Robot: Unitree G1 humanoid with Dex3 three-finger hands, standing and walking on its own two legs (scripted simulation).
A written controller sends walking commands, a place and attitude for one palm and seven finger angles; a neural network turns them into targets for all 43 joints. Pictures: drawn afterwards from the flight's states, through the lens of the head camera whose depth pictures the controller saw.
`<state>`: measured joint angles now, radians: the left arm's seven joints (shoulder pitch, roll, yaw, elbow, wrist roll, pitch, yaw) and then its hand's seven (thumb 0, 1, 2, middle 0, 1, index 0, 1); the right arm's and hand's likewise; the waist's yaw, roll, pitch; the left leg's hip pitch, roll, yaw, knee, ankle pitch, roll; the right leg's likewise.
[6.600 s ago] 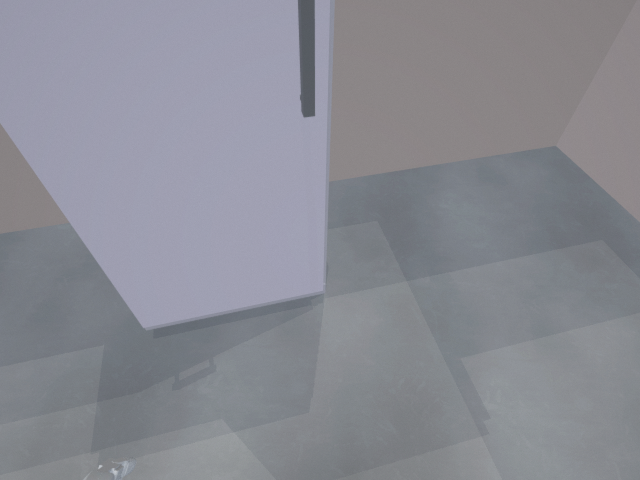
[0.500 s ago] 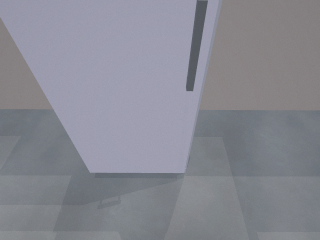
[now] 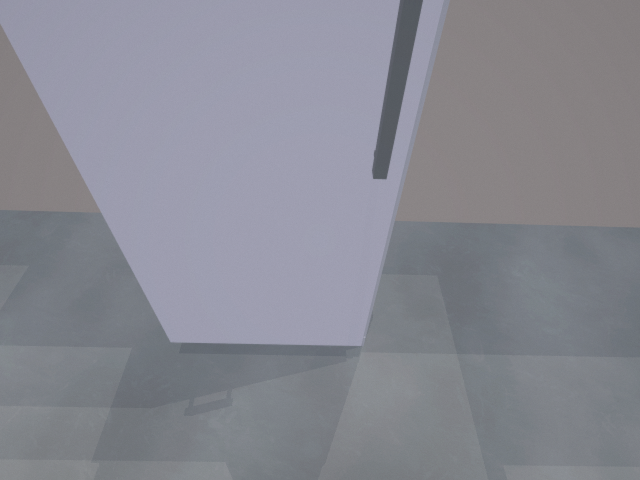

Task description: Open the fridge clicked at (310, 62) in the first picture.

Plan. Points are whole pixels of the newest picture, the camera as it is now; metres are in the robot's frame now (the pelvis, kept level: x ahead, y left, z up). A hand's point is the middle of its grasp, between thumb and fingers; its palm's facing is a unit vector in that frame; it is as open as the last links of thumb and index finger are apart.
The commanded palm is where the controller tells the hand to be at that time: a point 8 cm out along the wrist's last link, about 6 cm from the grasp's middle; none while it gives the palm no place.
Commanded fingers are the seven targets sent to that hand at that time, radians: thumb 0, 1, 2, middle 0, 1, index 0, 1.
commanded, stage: look again from close up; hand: right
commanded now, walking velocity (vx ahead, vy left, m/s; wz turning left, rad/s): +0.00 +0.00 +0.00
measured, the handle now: (391, 92) +0.61 -0.06 +0.20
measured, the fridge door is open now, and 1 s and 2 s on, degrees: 0 0 0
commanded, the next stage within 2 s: shuffle to correct the standing spot in 0.84 s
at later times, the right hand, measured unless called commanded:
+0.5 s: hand out of the picture +0.01 -0.15 -0.17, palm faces +0.02 +0.98 -0.19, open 7.4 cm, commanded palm none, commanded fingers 0.00 -0.90 -0.90 0.20 0.30 0.20 0.30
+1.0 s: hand out of the picture +0.02 -0.14 -0.17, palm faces +0.04 +0.98 -0.20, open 7.4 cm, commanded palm none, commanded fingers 0.00 -0.90 -0.90 0.20 0.30 0.20 0.30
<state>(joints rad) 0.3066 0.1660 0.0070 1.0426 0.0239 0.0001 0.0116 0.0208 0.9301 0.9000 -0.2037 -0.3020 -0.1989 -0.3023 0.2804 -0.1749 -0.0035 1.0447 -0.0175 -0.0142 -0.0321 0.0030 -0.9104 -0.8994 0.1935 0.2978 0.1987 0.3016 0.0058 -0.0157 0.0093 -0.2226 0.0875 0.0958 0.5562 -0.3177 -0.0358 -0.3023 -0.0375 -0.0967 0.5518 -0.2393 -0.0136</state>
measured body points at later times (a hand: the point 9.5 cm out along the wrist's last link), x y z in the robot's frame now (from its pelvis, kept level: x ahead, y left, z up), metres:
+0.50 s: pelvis +0.01 +0.02 +0.00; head +0.02 +0.02 +0.45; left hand +0.03 +0.25 -0.15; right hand +0.01 -0.20 -0.15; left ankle -0.02 +0.14 -0.73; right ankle +0.04 -0.11 -0.73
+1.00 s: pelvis +0.02 +0.03 +0.01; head +0.03 +0.03 +0.46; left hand +0.03 +0.26 -0.15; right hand +0.02 -0.20 -0.15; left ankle -0.02 +0.14 -0.73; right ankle +0.04 -0.11 -0.73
